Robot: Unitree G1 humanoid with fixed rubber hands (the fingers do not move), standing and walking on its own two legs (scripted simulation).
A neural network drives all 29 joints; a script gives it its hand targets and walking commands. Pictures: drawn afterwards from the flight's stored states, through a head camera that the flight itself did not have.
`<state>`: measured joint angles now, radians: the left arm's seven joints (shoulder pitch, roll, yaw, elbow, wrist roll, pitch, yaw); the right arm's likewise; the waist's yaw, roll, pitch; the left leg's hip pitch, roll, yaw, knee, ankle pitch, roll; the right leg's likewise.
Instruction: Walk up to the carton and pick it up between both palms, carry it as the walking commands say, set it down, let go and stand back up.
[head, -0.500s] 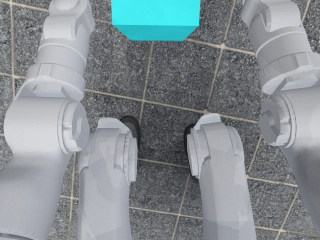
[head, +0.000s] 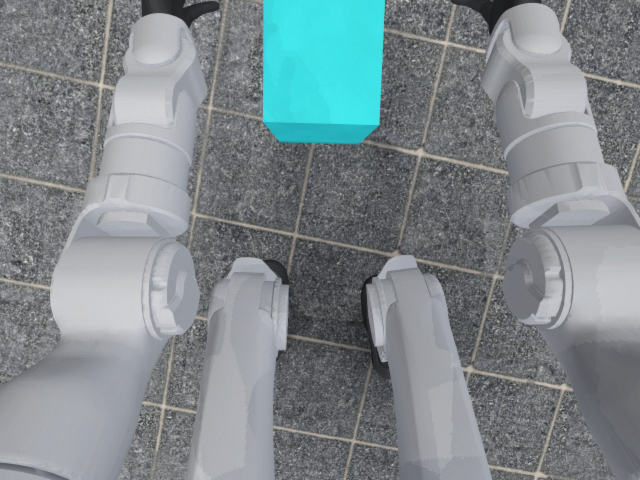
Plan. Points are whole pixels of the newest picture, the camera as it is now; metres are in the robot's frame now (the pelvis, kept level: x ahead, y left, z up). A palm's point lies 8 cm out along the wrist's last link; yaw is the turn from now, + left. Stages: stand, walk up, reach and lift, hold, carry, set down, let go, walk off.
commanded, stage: set down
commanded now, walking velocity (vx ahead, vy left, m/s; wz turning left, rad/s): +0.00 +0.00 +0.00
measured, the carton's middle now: (321, 64) +0.58 +0.00 -0.35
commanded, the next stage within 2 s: let go in 0.76 s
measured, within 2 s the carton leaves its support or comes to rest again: neither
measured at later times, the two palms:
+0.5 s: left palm out of the picture +0.55 +0.16 +0.04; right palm out of the picture +0.55 -0.18 +0.04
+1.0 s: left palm out of the picture +0.51 +0.16 +0.09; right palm out of the picture +0.52 -0.17 +0.09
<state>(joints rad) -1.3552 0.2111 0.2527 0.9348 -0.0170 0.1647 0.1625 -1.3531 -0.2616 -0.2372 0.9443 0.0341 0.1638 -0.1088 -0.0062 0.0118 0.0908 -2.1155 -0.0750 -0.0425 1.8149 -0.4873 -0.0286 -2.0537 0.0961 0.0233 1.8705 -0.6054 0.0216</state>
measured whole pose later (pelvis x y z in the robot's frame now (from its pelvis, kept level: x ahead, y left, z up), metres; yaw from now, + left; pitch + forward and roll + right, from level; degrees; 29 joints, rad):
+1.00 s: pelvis +0.06 +0.00 +0.23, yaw +0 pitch +42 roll -1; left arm -0.91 0.05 0.34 0.70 0.21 0.11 0.09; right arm -0.93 -0.10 -0.36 0.75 -0.22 0.09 -0.04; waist 0.00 0.01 0.02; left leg -1.34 -0.04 -0.08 0.84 -0.23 -0.02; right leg -1.29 0.07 0.06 0.87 -0.31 0.00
